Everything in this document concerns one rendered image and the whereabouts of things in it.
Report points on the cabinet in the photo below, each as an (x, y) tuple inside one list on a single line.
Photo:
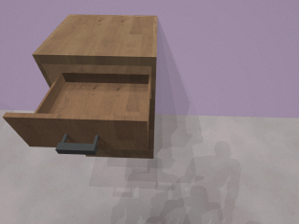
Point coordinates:
[(104, 44)]

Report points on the handle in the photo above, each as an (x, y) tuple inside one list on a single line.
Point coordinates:
[(77, 148)]

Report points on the drawer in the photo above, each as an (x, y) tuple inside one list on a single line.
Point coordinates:
[(114, 106)]

